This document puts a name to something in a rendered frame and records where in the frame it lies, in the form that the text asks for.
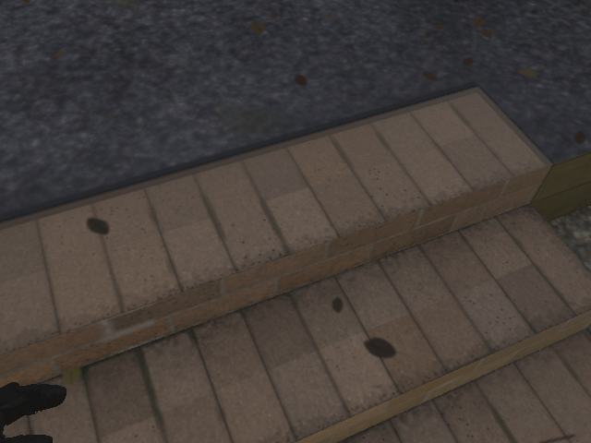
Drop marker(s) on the stairs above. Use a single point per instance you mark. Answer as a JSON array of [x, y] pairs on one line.
[[465, 322]]

